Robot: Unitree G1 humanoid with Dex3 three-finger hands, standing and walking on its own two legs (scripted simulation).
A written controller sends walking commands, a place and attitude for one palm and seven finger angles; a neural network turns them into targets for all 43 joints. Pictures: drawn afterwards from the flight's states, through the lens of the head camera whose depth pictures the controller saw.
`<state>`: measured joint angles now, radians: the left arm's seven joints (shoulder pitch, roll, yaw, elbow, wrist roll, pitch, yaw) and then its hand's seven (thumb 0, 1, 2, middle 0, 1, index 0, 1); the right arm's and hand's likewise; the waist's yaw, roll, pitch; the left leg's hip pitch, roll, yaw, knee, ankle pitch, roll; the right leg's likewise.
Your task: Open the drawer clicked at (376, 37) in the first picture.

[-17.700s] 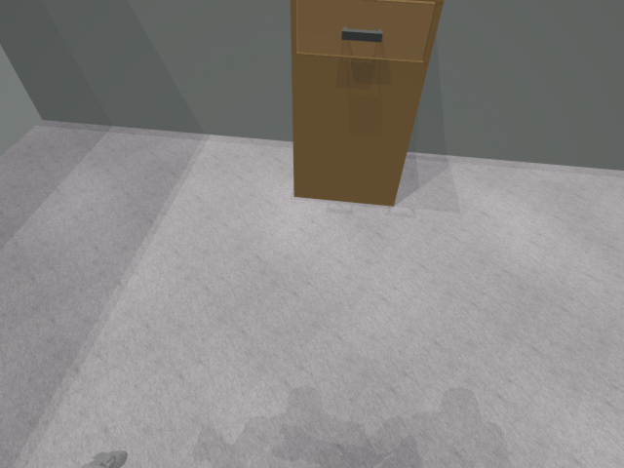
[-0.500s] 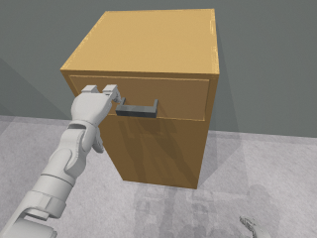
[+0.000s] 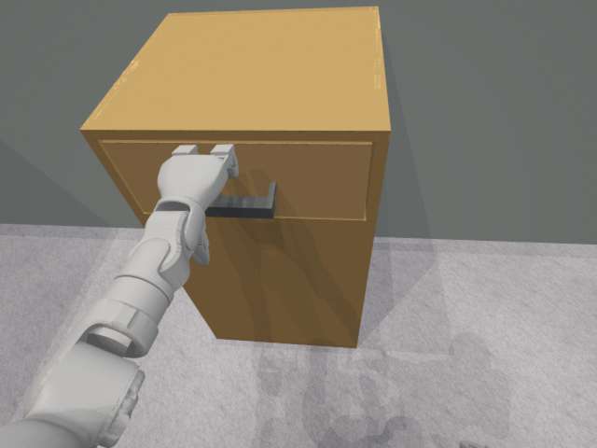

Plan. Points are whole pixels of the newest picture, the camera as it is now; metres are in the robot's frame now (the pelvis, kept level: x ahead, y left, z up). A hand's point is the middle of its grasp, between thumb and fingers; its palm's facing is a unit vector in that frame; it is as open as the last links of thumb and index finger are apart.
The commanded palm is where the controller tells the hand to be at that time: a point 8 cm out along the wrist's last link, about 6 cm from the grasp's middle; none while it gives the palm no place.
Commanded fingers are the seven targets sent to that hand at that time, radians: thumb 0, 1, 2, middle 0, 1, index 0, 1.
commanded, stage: move the hooked fingers above the handle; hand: left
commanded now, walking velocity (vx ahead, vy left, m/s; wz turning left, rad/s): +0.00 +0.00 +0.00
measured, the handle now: (238, 196) +0.51 +0.14 +0.02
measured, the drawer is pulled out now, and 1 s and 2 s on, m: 0.00 0.00 0.00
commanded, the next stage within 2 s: none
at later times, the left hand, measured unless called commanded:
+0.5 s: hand (226, 190) +0.46 +0.13 +0.09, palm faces -0.02 -0.01 -1.00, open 13.7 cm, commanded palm +0.43 +0.15 +0.14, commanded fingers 0.00 -0.50 0.30 -0.30 -1.20 -0.30 -1.20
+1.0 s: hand (238, 179) +0.47 +0.11 +0.10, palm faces +0.10 -0.04 -0.99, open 13.4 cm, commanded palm +0.44 +0.16 +0.14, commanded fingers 0.00 -0.50 0.30 -0.30 -1.20 -0.30 -1.20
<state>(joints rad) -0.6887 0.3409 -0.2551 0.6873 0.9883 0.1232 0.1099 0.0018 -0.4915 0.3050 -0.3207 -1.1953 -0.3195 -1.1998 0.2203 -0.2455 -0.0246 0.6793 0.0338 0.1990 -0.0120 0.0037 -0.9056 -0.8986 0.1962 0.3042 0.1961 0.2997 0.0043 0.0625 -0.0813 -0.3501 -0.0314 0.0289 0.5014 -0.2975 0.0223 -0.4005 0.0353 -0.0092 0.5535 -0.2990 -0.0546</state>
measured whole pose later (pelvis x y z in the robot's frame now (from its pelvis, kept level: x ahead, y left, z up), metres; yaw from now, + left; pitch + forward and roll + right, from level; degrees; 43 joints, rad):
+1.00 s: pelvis -0.02 +0.01 +0.00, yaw -2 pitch +11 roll +1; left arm -0.91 0.26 -0.21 0.96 1.04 0.10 0.30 0.00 -0.49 0.30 -0.45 -1.30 -0.38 -1.29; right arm 0.25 -0.24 -0.01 0.72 0.03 0.17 -0.03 0.00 -0.91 -0.90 0.20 0.30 0.20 0.30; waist -0.06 0.05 -0.11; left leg -0.45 -0.03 0.06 0.55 -0.30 0.04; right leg -0.50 0.04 0.02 0.59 -0.28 -0.04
